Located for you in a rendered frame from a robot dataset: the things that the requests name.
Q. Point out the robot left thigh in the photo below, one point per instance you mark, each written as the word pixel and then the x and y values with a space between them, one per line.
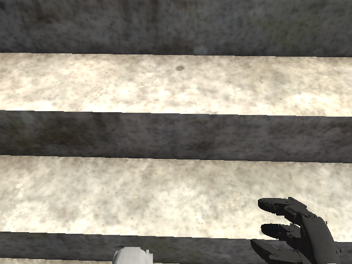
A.
pixel 133 255

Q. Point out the right robot hand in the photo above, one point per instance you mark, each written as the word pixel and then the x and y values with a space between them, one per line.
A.
pixel 313 240

